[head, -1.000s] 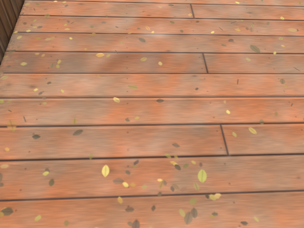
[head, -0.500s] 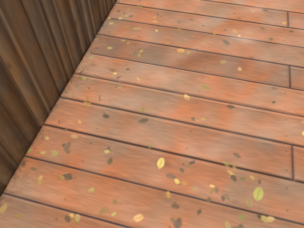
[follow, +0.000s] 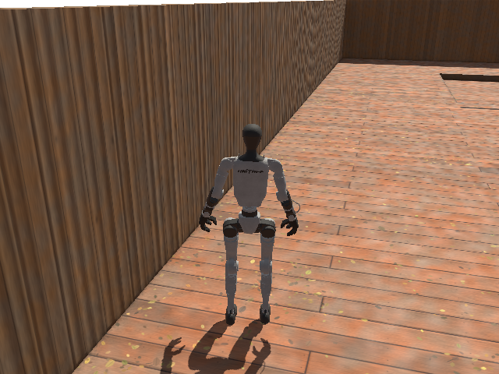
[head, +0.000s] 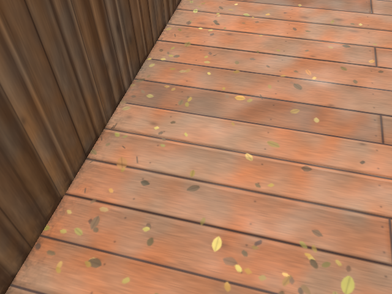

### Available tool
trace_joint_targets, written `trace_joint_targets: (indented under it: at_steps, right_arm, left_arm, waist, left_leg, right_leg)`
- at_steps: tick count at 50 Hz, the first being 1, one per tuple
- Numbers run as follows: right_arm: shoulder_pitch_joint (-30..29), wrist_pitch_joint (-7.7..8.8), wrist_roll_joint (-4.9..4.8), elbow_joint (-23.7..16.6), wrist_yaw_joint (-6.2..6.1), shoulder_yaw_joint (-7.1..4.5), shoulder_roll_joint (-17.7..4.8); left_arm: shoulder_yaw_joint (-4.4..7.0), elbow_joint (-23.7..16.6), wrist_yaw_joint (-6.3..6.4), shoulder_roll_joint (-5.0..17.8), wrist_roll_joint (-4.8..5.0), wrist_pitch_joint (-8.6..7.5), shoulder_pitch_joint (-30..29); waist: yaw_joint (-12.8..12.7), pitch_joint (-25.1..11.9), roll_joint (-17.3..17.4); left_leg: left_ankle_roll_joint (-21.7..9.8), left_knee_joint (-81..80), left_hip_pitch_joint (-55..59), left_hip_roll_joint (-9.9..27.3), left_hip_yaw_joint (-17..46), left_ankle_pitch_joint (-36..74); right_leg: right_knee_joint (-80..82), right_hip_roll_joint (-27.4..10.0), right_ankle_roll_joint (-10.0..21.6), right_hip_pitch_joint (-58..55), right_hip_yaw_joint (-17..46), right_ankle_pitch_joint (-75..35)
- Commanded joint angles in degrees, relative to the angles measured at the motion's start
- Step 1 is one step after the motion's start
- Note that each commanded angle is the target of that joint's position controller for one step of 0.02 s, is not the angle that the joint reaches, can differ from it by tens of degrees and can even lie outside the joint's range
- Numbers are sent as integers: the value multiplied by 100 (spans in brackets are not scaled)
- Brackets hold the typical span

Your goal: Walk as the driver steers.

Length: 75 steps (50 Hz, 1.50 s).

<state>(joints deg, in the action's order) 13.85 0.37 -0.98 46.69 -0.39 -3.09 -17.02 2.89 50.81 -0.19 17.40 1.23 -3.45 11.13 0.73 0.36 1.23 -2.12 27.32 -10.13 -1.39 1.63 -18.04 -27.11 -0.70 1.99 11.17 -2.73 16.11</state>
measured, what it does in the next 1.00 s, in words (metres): walks ahead, turning right: left foot, then right foot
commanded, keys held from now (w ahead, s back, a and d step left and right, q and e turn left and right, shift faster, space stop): w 0.34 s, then w+e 0.66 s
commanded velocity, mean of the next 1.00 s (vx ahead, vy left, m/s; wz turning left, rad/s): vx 0.46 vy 0.00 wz -0.25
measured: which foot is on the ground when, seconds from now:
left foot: up 0.00-0.42, down 0.44-1.00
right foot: down 0.00-0.44, up 0.46-0.96, down 0.98-1.00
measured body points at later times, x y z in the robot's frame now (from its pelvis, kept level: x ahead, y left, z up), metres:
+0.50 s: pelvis +0.23 +0.04 -0.02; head +0.27 +0.04 +0.43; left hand +0.21 +0.32 -0.15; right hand +0.45 -0.21 -0.10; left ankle +0.34 +0.13 -0.74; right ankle +0.02 -0.10 -0.67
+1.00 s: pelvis +0.50 -0.03 -0.02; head +0.54 -0.05 +0.42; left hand +0.77 +0.15 -0.11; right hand +0.44 -0.32 -0.16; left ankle +0.35 +0.14 -0.71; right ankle +0.59 -0.14 -0.74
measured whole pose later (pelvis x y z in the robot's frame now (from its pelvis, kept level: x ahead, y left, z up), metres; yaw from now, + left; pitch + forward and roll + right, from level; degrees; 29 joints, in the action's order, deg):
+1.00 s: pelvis +0.50 -0.03 -0.02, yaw -19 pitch +1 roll +2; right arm 16.9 2.0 -0.6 50.4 -0.8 -4.4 -17.2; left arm 3.2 38.6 -2.8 15.8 1.6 -2.0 4.7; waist 2.0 4.1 -0.7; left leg 1.8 35.9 1.8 4.7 -15.3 -26.9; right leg -35.8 -0.2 6.2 29.7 -3.6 6.8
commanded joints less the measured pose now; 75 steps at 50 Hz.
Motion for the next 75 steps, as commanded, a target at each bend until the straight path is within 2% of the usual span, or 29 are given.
trace_joint_targets:
  at_steps: [1,2,6,12,18,21,22,23,24,25,27,30,34,43,46,48,49,50,51,52,53,55,59,64,69,72,73,74,75]
  right_arm:
    - [-1159,276,-7,-940,26,-35,-296]
    - [-998,347,-96,-850,27,-144,-676]
    - [-852,439,6,-684,139,-185,-620]
    - [-1597,460,0,-971,247,14,-99]
    - [-1921,507,-46,-1188,364,-16,-341]
    - [-302,491,-42,-797,247,-285,-854]
    - [763,448,5,-564,157,-392,-1142]
    - [1118,431,143,-429,156,-485,-1663]
    - [1004,445,129,-480,172,-328,-1068]
    - [524,468,96,-477,158,-229,-787]
    - [-124,534,109,-442,163,-162,-486]
    - [-489,684,166,-318,184,-149,-274]
    - [-456,748,185,-120,122,-218,-469]
    - [297,437,42,132,-6,-336,-915]
    - [211,278,-17,86,-42,-393,-1116]
    - [60,178,-62,9,-74,-404,-1193]
    - [52,195,-30,-51,-95,-335,-1062]
    - [533,310,206,-343,-42,-90,-210]
    - [294,569,76,-488,29,-29,-341]
    - [-405,721,-157,-659,94,-144,-777]
    - [-537,805,-170,-726,97,-108,-722]
    - [-409,776,68,-582,32,-167,-783]
    - [-387,535,190,-639,43,-131,-547]
    - [-1434,544,135,-926,91,-6,-306]
    - [-1703,663,44,-1070,195,-105,-599]
    - [-890,739,49,-850,203,-245,-830]
    - [-259,772,137,-747,182,-332,-1040]
    - [424,756,264,-688,143,-433,-1489]
    - [687,682,165,-521,207,-437,-1404]
  left_arm:
    - [350,205,-16,1481,-68,-139,1489]
    - [238,79,-13,1091,-91,-214,1144]
    - [76,-103,-23,660,-88,-244,731]
    - [68,-42,70,788,-101,-145,1039]
    - [144,124,88,915,21,-69,1359]
    - [181,68,109,1023,-36,38,1158]
    - [89,-67,116,816,-135,34,1157]
    - [-156,-195,77,-154,-95,-49,2037]
    - [-31,-96,48,440,80,-157,1734]
    - [113,-316,38,820,243,-191,1160]
    - [127,-386,93,680,120,-181,766]
    - [134,-280,103,318,97,67,1091]
    - [147,-597,114,267,33,192,573]
    - [7,-1357,-265,101,7,58,-994]
    - [113,-1539,-335,323,18,93,-839]
    - [362,-1344,-292,740,48,139,311]
    - [574,-1095,-192,1116,55,188,1313]
    - [710,-1055,-93,1794,80,210,1407]
    - [608,-1339,-147,1616,3,90,1410]
    - [481,-1292,-185,1173,-48,-1,1284]
    - [434,-1289,-185,1000,-32,-60,1018]
    - [311,-1451,-147,622,-68,-83,316]
    - [346,-1501,-25,792,-54,-102,321]
    - [385,-1399,112,917,-14,-6,654]
    - [386,-1263,137,853,26,66,947]
    - [359,-1320,157,764,16,136,746]
    - [251,-1377,138,478,-24,138,761]
    - [136,-1508,138,93,-12,127,1275]
    - [103,-1615,162,239,107,102,1606]
  waist:
    - [-762,99,-1674]
    - [-603,445,-979]
    - [-377,624,-705]
    - [-591,609,-647]
    - [-421,722,-682]
    - [563,-412,-757]
    - [990,-1259,-479]
    - [460,-2323,1276]
    - [662,-2308,1198]
    - [574,-1164,933]
    - [214,-296,369]
    - [-168,-68,433]
    - [-191,364,205]
    - [391,678,-86]
    - [115,308,192]
    - [-590,-419,302]
    - [-1089,-930,53]
    - [-526,-1302,-1463]
    - [-623,-2284,-1170]
    - [-843,-1650,-655]
    - [-637,-1007,-427]
    - [-150,-456,-155]
    - [26,-247,-213]
    - [-377,17,-544]
    - [-428,-1,-721]
    - [77,-158,-927]
    - [374,-743,-695]
    - [323,-1657,487]
    - [206,-1899,1859]
  left_leg:
    - [-13,2193,-3237,-154,-146,-1664]
    - [-27,2990,-3627,248,294,-1432]
    - [31,3036,-3797,724,159,308]
    - [381,1175,-2727,496,-402,1793]
    - [26,222,-2272,352,-243,1787]
    - [-347,107,-28,-28,-460,1460]
    - [-601,454,1875,739,304,1327]
    - [-1428,-142,3746,2346,3110,-389]
    - [-1400,-1097,3258,2478,4115,-1222]
    - [-1113,-1250,2424,2315,3169,-1251]
    - [-885,-1529,918,1903,1780,25]
    - [-865,-1995,34,1613,680,870]
    - [-920,-2277,-48,1584,-123,1359]
    - [-734,-1917,1403,1751,-1188,2437]
    - [-548,-1015,1841,1813,-1410,4688]
    - [-352,737,1566,1642,-1578,5843]
    - [-100,2266,527,1420,-1624,4895]
    - [295,4366,-2046,479,-1464,-39]
    - [328,5442,-3102,-205,58,-1768]
    - [181,5438,-3675,152,431,-1250]
    - [67,4960,-3659,410,389,-741]
    - [120,4038,-2874,779,400,-175]
    - [487,3078,-2417,747,208,342]
    - [670,896,-2004,340,92,2108]
    - [469,139,-1717,192,334,1966]
    - [116,-225,-771,152,260,1435]
    - [-165,-231,338,590,558,1368]
    - [-815,-295,2343,1854,2302,632]
    - [-1318,-977,2985,2586,4432,-880]
  right_leg:
    - [1797,-2241,1376,-1985,3624,1632]
    - [1919,-2265,1495,-1780,3669,2168]
    - [2047,-1482,909,-1676,2050,356]
    - [2178,-935,804,-888,697,-1598]
    - [1870,-1444,722,-1484,724,-2415]
    - [-92,-1179,462,-1331,552,-4839]
    - [-1634,-933,289,-113,528,-3529]
    - [-3856,173,-69,1952,432,556]
    - [-4632,159,-35,2392,1184,1608]
    - [-4872,-130,20,2876,1086,1234]
    - [-4425,-610,41,2559,899,369]
    - [-4112,-859,-24,1919,928,-52]
    - [-3369,-897,-171,2599,1021,-846]
    - [-1024,-627,12,3003,171,-1652]
    - [-897,-196,291,2418,-235,-859]
    - [-730,315,615,827,-458,-594]
    - [-445,311,870,-860,-53,-831]
    - [-226,-1158,1731,-2817,2784,-294]
    - [837,-1945,2462,-3582,5327,520]
    - [1112,-1806,2063,-3286,4603,257]
    - [1076,-1562,1838,-2505,3768,-207]
    - [1162,-1106,1553,-1078,2703,-1427]
    - [1442,-831,1574,-97,2049,-2350]
    - [1362,-386,1122,367,1629,-1397]
    - [764,-691,954,-178,2367,-870]
    - [47,-628,726,-315,2643,-1351]
    - [-1028,-296,533,-67,2342,-1302]
    - [-2882,402,139,1414,1619,59]
    - [-4217,531,-24,2838,1307,1903]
